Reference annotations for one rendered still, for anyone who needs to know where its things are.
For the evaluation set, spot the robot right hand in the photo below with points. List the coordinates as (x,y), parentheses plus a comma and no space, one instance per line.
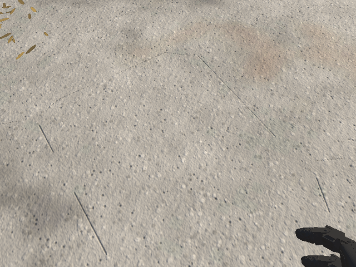
(331,239)

